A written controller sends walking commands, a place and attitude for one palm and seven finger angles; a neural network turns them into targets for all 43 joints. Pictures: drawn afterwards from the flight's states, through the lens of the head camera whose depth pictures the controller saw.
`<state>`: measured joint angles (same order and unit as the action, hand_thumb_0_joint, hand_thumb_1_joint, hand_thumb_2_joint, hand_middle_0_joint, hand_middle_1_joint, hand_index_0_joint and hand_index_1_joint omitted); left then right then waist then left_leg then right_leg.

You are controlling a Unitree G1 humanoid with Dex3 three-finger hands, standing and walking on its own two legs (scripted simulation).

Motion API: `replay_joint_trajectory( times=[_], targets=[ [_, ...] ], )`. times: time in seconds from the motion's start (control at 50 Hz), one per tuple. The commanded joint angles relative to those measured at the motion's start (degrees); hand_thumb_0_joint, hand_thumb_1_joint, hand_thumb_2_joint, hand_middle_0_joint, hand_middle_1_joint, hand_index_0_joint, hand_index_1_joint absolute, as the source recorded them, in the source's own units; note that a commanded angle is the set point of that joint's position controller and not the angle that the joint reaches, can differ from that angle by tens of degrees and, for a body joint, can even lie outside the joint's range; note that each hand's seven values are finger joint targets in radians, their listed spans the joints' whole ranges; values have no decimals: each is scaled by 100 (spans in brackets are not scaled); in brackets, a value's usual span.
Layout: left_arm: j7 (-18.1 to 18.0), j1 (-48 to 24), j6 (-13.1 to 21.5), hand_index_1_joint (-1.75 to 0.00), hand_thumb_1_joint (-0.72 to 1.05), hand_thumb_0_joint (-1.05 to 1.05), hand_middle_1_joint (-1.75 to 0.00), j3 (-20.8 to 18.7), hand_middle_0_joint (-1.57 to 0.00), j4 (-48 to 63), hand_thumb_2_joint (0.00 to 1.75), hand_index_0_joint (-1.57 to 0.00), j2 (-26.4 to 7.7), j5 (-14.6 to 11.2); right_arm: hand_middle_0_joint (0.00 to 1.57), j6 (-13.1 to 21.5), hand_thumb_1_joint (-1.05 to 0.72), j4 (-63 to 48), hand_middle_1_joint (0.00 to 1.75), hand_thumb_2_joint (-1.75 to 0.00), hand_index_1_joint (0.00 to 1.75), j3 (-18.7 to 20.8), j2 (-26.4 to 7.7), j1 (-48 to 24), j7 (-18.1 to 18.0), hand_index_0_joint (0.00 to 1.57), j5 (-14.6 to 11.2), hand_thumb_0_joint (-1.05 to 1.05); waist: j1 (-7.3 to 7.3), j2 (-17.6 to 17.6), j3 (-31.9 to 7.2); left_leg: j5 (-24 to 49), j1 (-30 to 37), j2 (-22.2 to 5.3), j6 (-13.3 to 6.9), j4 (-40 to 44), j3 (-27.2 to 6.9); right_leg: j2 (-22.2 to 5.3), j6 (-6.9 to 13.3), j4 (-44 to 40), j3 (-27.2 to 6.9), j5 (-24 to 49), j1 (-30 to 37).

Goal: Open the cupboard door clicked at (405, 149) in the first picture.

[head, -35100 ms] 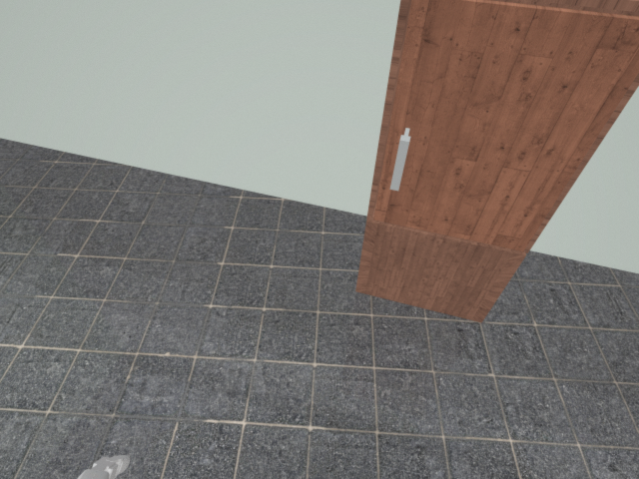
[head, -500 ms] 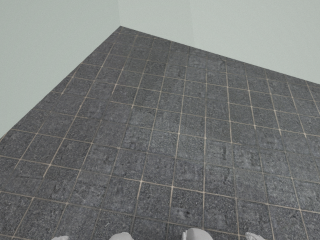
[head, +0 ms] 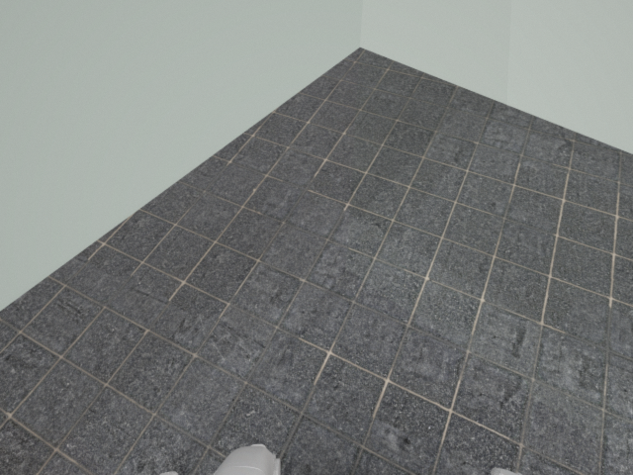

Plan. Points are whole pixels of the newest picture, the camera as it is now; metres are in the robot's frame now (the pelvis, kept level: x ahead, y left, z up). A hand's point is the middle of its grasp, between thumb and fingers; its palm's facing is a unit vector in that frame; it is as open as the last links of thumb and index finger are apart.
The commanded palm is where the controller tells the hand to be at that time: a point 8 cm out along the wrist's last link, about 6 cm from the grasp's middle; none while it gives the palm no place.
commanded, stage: turn to face it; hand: left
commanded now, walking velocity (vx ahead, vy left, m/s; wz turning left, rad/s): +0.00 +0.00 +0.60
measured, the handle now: out of the picture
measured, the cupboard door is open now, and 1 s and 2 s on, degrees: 39 39 39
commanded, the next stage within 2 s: none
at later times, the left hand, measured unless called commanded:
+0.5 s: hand out of the picture +0.05 +0.21 -0.16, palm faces +0.28 -0.90 -0.33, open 7.4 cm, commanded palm none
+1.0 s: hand out of the picture -0.08 +0.17 -0.19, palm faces +0.61 -0.76 -0.24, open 7.4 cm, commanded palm none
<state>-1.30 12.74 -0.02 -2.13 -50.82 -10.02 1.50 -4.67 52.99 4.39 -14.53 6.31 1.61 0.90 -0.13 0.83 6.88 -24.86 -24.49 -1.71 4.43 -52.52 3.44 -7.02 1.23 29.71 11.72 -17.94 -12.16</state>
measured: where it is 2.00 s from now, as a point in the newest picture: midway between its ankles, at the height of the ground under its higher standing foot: outside the picture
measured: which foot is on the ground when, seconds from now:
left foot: up 0.00-0.10, down 0.12-0.48, up 0.50-0.86, down 0.88-1.00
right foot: down 0.00-0.12, up 0.14-0.46, down 0.48-0.88, up 0.90-1.00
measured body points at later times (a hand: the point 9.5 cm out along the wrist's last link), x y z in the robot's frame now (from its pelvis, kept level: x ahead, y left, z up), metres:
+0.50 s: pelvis +0.00 -0.03 -0.02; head +0.06 -0.04 +0.43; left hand +0.04 +0.26 -0.13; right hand +0.15 -0.26 -0.17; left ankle -0.01 +0.13 -0.74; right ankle +0.05 -0.15 -0.75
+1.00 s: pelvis +0.00 -0.04 -0.01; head +0.03 +0.01 +0.43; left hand -0.11 +0.21 -0.17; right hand +0.25 -0.18 -0.14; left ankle -0.05 +0.06 -0.74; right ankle +0.05 -0.16 -0.68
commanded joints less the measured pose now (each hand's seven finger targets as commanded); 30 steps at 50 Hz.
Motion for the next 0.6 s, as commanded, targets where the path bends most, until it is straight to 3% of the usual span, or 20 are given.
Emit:
replay_joint_trajectory(
  times=[0.0,0.04,0.06,0.08,0.1,0.12,0.14,0.16,0.22,0.28,0.36,0.4,0.42,0.44,0.46,0.48,0.5,0.52,0.56,0.58],
  targets=[
    [-70,512,81,-30,90,0,-30,-426,-20,237,90,-20,-1412,30,20,246,-90,-589,30,-90,30,-12,-191,-396,12,20,-50,0,329,1043,-1099,-57,-84,90,-105,1286,293,-1424,475,-167,-818,4158,1499],
    [-41,348,77,-30,90,0,-30,-450,-20,246,90,-20,-1465,-8,20,279,-90,-525,30,-90,30,14,-295,-42,-5,20,-37,0,110,998,-1197,639,618,155,-189,2086,375,-1354,244,261,-523,4012,1165],
    [-22,239,65,-30,90,0,-30,-452,-20,269,90,-20,-1435,-48,20,303,-90,-426,30,-90,30,57,-456,286,-11,20,-12,0,-108,734,-1295,1330,1375,135,-275,2711,297,-1241,23,803,-321,3635,678],
    [8,135,43,-30,90,0,-30,-406,-20,382,90,-20,-1231,-79,20,343,-90,-343,30,-90,30,179,-914,717,-28,20,28,0,-352,-325,-1561,2663,2467,-680,-607,3011,-703,-843,-301,1852,-77,2098,-449],
    [47,-222,7,-30,90,0,-30,-260,-20,669,90,-20,-811,-114,20,342,-90,-290,30,-90,30,339,-1518,1128,-90,20,55,0,-613,-1973,-1471,5220,2998,-2231,-1561,3076,-2779,-11,-708,3077,-182,-1887,-2158],
    [2,-595,-98,-30,90,0,-30,-261,-20,797,90,-20,-985,-46,20,286,-90,-137,30,-90,30,315,-1543,1378,-139,20,39,0,-652,-1176,-1424,5434,2777,-2488,-1958,2939,-2646,-34,-610,3584,-958,-2034,-2344],
    [-6,-631,-127,-30,90,0,-30,-286,-20,802,90,-20,-1005,-39,20,308,-90,-217,30,-90,30,259,-1426,1105,-177,20,59,0,-492,-836,-1193,4320,2328,-2184,-1883,3062,-2244,-58,-583,3682,-1095,-1657,-2307],
    [-3,-628,-149,-30,90,0,-30,-314,-20,662,90,-20,-922,-30,20,328,-90,-336,30,-90,30,240,-1267,720,-224,20,62,0,-357,-1394,-993,3809,1956,-1770,-1681,3130,-2122,-55,-620,3651,-1141,-1323,-2290],
    [81,-342,-203,-30,90,0,-30,-327,-20,445,90,-20,-974,-31,20,355,-90,-496,30,-90,30,127,-1033,190,-246,20,53,0,-46,-1096,-713,3062,1377,-1200,-1289,3292,-1602,116,-673,3479,-1165,-604,-1943],
    [94,-337,-195,-30,90,0,-30,-300,-20,436,90,-20,-926,-47,20,365,-90,-496,30,-90,30,157,-1117,252,-223,20,48,0,-41,-866,-818,2730,1382,-1085,-1272,3300,-1565,247,-694,2842,-1083,-540,-1689],
    [78,-384,-167,-30,90,0,-30,-263,-20,528,90,-20,-878,-75,20,314,-90,-524,30,-90,30,209,-1153,214,-187,20,72,0,-65,-1092,-828,2278,1002,-1012,-1287,3192,-1888,488,-641,1593,-958,-610,-972],
    [75,-31,-122,-30,90,0,-30,-272,-20,447,90,-20,-882,-87,20,275,-90,-588,30,-90,30,244,-1159,24,-185,20,61,0,98,-1040,-920,2150,625,-898,-1194,2915,-1977,645,-601,764,-871,-290,-223],
    [65,253,-79,-30,90,0,-30,-305,-20,375,90,-20,-953,-89,20,267,-90,-639,30,-90,30,248,-1106,-92,-184,20,23,0,259,-873,-990,1901,243,-717,-1033,2613,-1905,631,-583,31,-844,255,415],
    [25,549,-6,-30,90,0,-30,-380,-20,339,90,-20,-1275,-39,20,272,-90,-699,30,-90,30,220,-832,-76,-161,20,-34,0,409,-15,-1125,1051,-398,-229,-702,1878,-1564,-8,-451,-942,-1470,255,1193],
    [-26,624,42,-30,90,0,-30,-484,-20,362,90,-20,-1891,57,20,285,-90,-817,30,-90,30,156,-391,20,-132,20,-61,0,463,1912,-1170,-756,-1242,663,-182,274,-452,-1761,169,-1570,-3338,447,1460],
    [-55,482,12,-30,90,0,-30,-434,-20,434,90,-20,-1936,7,20,253,-90,-853,30,-90,30,213,-688,-92,-111,20,-24,0,456,1753,-1069,-1192,-979,374,-230,-1003,-686,-2300,621,-1605,-3476,820,590],
    [-84,54,27,-30,90,0,-30,-379,-20,506,90,-20,-1556,10,20,221,-90,-757,30,-90,30,214,-664,21,-92,20,-4,0,167,1203,-856,-751,-993,147,-281,-1595,-865,-1960,716,-1479,-2869,768,296],
    [-82,-226,32,-30,90,0,-30,-339,-20,568,90,-20,-1365,-11,20,181,-90,-589,30,-90,30,212,-583,71,-71,20,9,0,42,1303,-748,-404,-1027,65,-207,-1907,-747,-1593,611,-1361,-2555,1024,199],
    [-52,-431,44,-30,90,0,-30,-244,-20,623,90,-20,-1145,-34,20,128,-90,-460,30,-90,30,165,-450,185,8,20,10,0,-112,1162,-648,142,-880,-8,-84,-1915,-474,-1098,400,-1109,-1414,1828,124],
    [-55,-381,52,-30,90,0,-30,-244,-20,609,90,-20,-1123,-18,20,117,-90,-439,30,-90,30,140,-378,228,30,20,-12,0,-117,1209,-704,213,-826,20,-47,-1631,-371,-998,323,-1065,-1161,2151,299]
  ],
)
